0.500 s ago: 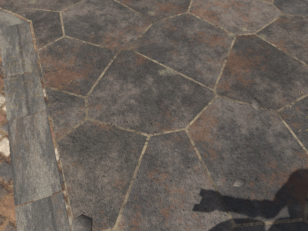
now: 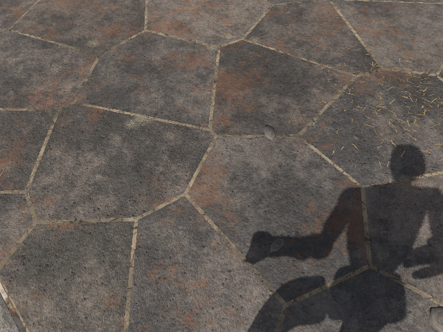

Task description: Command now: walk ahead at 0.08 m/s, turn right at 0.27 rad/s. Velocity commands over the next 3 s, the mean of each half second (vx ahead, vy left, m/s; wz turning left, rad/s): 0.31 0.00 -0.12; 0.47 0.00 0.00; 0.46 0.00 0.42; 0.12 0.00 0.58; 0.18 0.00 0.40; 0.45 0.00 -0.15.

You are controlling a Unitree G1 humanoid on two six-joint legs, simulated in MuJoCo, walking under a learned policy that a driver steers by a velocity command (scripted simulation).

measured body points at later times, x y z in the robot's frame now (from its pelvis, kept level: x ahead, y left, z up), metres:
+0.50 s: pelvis +0.12 +0.05 +0.00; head +0.13 +0.06 +0.45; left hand +0.18 +0.33 -0.13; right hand +0.26 -0.23 -0.08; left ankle +0.15 +0.14 -0.73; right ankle +0.01 -0.10 -0.68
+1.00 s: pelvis +0.38 +0.01 -0.01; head +0.43 +0.00 +0.44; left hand +0.62 +0.24 -0.08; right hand +0.36 -0.27 -0.14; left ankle +0.18 +0.14 -0.67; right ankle +0.49 -0.09 -0.73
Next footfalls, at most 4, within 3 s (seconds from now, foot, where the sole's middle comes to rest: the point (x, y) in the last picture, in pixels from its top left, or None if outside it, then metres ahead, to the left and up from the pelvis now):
0.42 left None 0.19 0.14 -0.77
0.94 right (270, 307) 0.53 -0.09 -0.77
1.48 left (183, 231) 0.80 0.17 -0.77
1.96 right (233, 195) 0.94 0.00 -0.77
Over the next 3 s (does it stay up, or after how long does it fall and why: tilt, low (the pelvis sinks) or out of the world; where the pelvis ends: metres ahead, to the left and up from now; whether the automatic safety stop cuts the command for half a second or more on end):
stays up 1.05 0.26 0.01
